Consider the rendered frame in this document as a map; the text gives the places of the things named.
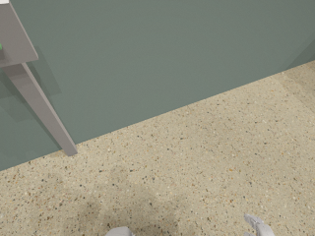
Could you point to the panel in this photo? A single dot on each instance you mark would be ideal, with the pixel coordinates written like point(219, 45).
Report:
point(17, 49)

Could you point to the right robot hand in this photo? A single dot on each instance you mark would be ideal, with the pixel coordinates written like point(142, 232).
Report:
point(258, 224)

